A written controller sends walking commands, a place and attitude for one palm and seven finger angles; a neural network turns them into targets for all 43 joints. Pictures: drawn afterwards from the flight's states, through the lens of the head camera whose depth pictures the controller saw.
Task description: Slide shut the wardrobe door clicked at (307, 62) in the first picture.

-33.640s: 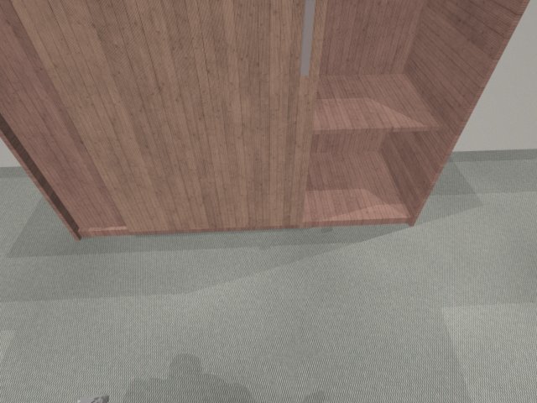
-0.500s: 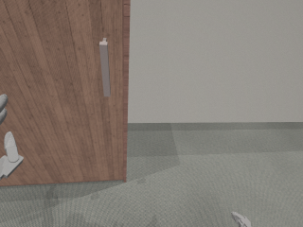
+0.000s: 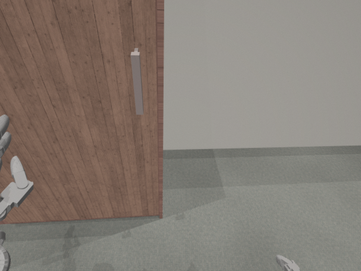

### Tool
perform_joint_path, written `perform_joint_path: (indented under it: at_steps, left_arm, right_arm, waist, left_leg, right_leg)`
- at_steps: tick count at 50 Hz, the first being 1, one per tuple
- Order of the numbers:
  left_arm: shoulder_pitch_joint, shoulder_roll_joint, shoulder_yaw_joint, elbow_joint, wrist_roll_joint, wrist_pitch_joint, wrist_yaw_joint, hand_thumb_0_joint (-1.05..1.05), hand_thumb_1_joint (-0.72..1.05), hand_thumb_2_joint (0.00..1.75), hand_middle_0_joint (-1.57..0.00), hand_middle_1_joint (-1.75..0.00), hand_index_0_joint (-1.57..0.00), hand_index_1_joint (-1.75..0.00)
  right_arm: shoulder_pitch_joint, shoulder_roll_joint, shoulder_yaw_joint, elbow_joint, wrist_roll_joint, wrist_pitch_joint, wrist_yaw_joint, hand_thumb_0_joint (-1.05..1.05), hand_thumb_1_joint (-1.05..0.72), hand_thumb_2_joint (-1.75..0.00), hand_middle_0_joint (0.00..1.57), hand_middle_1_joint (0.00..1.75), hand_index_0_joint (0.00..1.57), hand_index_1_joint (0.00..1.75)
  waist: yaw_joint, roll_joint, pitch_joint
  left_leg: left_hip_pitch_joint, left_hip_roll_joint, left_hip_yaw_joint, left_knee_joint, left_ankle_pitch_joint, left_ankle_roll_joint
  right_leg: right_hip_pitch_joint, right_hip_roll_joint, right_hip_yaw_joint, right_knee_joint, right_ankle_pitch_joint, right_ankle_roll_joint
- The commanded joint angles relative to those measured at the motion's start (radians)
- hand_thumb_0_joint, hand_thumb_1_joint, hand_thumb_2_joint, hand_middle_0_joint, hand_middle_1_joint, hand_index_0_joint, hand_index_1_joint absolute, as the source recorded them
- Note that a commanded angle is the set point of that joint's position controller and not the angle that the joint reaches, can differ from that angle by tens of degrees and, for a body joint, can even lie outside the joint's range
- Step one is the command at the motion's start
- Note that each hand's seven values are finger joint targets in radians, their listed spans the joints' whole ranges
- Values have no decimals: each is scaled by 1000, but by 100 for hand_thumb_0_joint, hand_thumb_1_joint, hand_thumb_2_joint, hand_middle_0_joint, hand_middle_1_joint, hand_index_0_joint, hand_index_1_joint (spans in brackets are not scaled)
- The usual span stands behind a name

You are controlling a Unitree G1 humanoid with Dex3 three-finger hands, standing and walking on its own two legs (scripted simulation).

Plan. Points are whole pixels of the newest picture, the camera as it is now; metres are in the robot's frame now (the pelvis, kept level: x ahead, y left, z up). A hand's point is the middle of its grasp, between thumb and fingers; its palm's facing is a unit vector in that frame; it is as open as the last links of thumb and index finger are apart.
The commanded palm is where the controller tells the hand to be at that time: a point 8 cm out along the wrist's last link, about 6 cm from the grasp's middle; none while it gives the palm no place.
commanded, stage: let the arm hang, fingers relaxed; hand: left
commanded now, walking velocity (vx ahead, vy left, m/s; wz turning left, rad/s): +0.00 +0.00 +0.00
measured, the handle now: (138, 82) +0.59 +0.18 +0.15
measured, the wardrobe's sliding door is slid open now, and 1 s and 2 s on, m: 0.00 0.00 0.00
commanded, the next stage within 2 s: look to check the result in 1.16 s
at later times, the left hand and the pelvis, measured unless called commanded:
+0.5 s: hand out of the picture -0.03 +0.18 -0.17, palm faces +0.08 -0.98 -0.19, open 7.1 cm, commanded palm none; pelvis +0.00 +0.00 +0.01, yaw +4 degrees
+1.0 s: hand out of the picture +0.03 +0.19 -0.16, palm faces +0.04 -0.98 -0.21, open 7.4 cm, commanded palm none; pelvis +0.01 +0.00 +0.02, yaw +2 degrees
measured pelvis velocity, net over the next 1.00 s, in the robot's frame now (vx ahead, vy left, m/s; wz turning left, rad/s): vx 0.01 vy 0.00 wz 0.03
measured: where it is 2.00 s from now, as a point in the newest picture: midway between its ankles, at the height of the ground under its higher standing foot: outside the picture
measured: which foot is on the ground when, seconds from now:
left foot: down 0.00-1.00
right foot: down 0.00-1.00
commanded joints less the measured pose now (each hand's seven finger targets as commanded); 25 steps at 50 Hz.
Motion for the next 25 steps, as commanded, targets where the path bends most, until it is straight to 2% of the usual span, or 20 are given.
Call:
perform_joint_path:
  at_steps: [1, 2, 3, 4, 5, 6, 7, 8, 9, 10, 11, 12, 13, 14, 16, 17, 18, 19, 20, 25]
  left_arm:
    - [-106, 229, 112, -295, 17, -98, 12, 0, 90, 90, -20, -30, -20, -30]
    - [-111, 232, 119, -312, 28, -104, 14, 0, 90, 90, -20, -30, -20, -30]
    - [-36, 37, -275, 539, 87, 37, -122, 0, 90, 90, -20, -30, -20, -30]
    - [-48, 8, -221, 559, 78, 150, -156, 0, 90, 90, -20, -30, -20, -30]
    - [-55, -38, -248, 594, 69, 172, -160, 0, 90, 90, -20, -30, -20, -30]
    - [-61, -46, -268, 638, 67, 175, -162, 0, 90, 90, -20, -30, -20, -30]
    - [-63, -28, -279, 696, 71, 170, -162, 0, 90, 90, -20, -30, -20, -30]
    - [-91, 5, -286, 757, 75, 163, -160, 0, 90, 90, -20, -30, -20, -30]
    - [-125, 41, -295, 814, 72, 160, -161, 0, 90, 90, -20, -30, -20, -30]
    - [-163, 67, -300, 874, 71, 157, -160, 0, 90, 90, -20, -30, -20, -30]
    - [-194, 77, -306, 935, 69, 156, -156, 0, 90, 90, -20, -30, -20, -30]
    - [-221, 80, -318, 993, 66, 158, -152, 0, 90, 90, -20, -30, -20, -30]
    - [-248, 78, -329, 1044, 64, 162, -147, 0, 90, 90, -20, -30, -20, -30]
    - [-261, 63, -338, 1098, 60, 163, -145, 0, 90, 90, -20, -30, -20, -30]
    - [-244, 33, -352, 1200, 54, 167, -143, 0, 90, 90, -20, -30, -20, -30]
    - [-222, 21, -355, 1250, 51, 169, -142, 0, 90, 90, -20, -30, -20, -30]
    - [-199, 15, -358, 1294, 52, 170, -141, 0, 90, 90, -20, -30, -20, -30]
    - [-180, -13, -345, 1326, 54, 169, -140, 0, 90, 90, -20, -30, -20, -30]
    - [-171, -9, -350, 1359, 52, 168, -141, 0, 90, 90, -20, -30, -20, -30]
    - [-152, -20, -365, 1467, 48, 162, -140, 0, 90, 90, -20, -30, -20, -30]
  right_arm:
    - [-162, -96, -27, -185, -4, -84, -13, 0, -90, -90, 20, 30, 20, 30]
    - [-166, -94, -26, -191, -9, -89, -11, 0, -90, -90, 20, 30, 20, 30]
    - [-158, -283, -107, 56, -4, -126, 65, 0, -90, -90, 20, 30, 20, 30]
    - [-101, -248, -95, 29, 0, -20, 70, 0, -90, -90, 20, 30, 20, 30]
    - [-98, -188, -78, 18, -12, 5, 63, 0, -90, -90, 20, 30, 20, 30]
    - [-107, -182, -63, 5, -18, 14, 58, 0, -90, -90, 20, 30, 20, 30]
    - [-118, -180, -55, 7, -20, 18, 58, 0, -90, -90, 20, 30, 20, 30]
    - [-110, -162, -51, 18, -16, 19, 61, 0, -90, -90, 20, 30, 20, 30]
    - [-106, -161, -52, 29, -8, 24, 67, 0, -90, -90, 20, 30, 20, 30]
    - [-118, -160, -51, 40, -13, 39, 66, 0, -90, -90, 20, 30, 20, 30]
    - [-126, -158, -53, 61, -18, 53, 64, 0, -90, -90, 20, 30, 20, 30]
    - [-118, -154, -50, 83, -20, 65, 64, 0, -90, -90, 20, 30, 20, 30]
    - [-113, -152, -47, 102, -21, 74, 65, 0, -90, -90, 20, 30, 20, 30]
    - [-108, -138, -40, 130, -20, 80, 64, 0, -90, -90, 20, 30, 20, 30]
    - [-108, -125, -28, 176, -19, 86, 60, 0, -90, -90, 20, 30, 20, 30]
    - [-109, -116, -25, 198, -18, 88, 57, 0, -90, -90, 20, 30, 20, 30]
    - [-104, -114, -23, 216, -16, 91, 54, 0, -90, -90, 20, 30, 20, 30]
    - [-89, -104, -29, 232, -20, 91, 49, 0, -90, -90, 20, 30, 20, 30]
    - [-84, -98, -28, 251, -19, 93, 47, 0, -90, -90, 20, 30, 20, 30]
    - [-23, -100, -33, 325, -11, 94, 41, 0, -90, -90, 20, 30, 20, 30]
  waist:
    - [-16, 241, 89]
    - [-6, 242, 96]
    - [-69, 201, 141]
    - [-32, 173, 71]
    - [-15, 87, 24]
    - [2, 24, -9]
    - [18, -54, -50]
    - [8, -147, -86]
    - [-9, -157, -80]
    - [-14, -206, -60]
    - [-18, -225, -39]
    - [-27, -179, -24]
    - [-37, -122, -5]
    - [-40, -30, 7]
    - [-31, 107, 32]
    - [-22, 131, 54]
    - [-17, 117, 64]
    - [-15, 156, 45]
    - [-13, 168, 42]
    - [-21, 46, 49]
  left_leg:
    - [-59, 172, -330, -409, -315, 80]
    - [-114, 189, -350, -444, -340, 93]
    - [-50, 160, -331, -248, 51, 94]
    - [-73, 181, -287, -218, 270, 120]
    - [-78, 197, -287, -190, 330, 128]
    - [-74, 184, -280, -167, 343, 124]
    - [-65, 141, -231, -117, 355, 95]
    - [-49, 84, -168, -74, 331, 53]
    - [-35, 41, -125, -49, 233, 28]
    - [-25, 3, -87, -14, 203, 15]
    - [-12, -10, -69, 6, 159, 9]
    - [12, -11, -61, -1, 133, 6]
    - [55, -1, -65, -30, 175, 5]
    - [87, 12, -78, -64, 214, 6]
    - [80, 39, -128, -145, 180, 18]
    - [55, 44, -143, -179, 124, 23]
    - [56, 47, -147, -191, 94, 24]
    - [54, 49, -150, -203, 56, 28]
    - [56, 45, -145, -208, 35, 26]
    - [103, 53, -136, -224, 47, 27]
  right_leg:
    - [-71, -19, 103, -13, -91, 27]
    - [-11, -16, 101, 18, -53, 28]
    - [-201, -40, 78, 135, 57, 25]
    - [-161, -65, 109, 140, -24, 34]
    - [-128, -43, 103, 151, -96, 36]
    - [-82, -46, 105, 84, -78, 33]
    - [-2, -56, 110, -14, 70, 26]
    - [44, -94, 150, -64, 216, 8]
    - [10, -161, 192, -91, 246, -18]
    - [-12, -195, 236, -123, 321, -46]
    - [-26, -220, 259, -147, 381, -70]
    - [-34, -230, 259, -157, 390, -81]
    - [-61, -206, 238, -152, 349, -76]
    - [-85, -182, 217, -153, 257, -59]
    - [-76, -123, 195, -174, 92, -25]
    - [-61, -110, 188, -192, 41, -21]
    - [-57, -103, 186, -213, 17, -22]
    - [-32, -105, 185, -225, 11, -26]
    - [-23, -108, 187, -237, 10, -28]
    - [-25, -112, 173, -271, 18, -31]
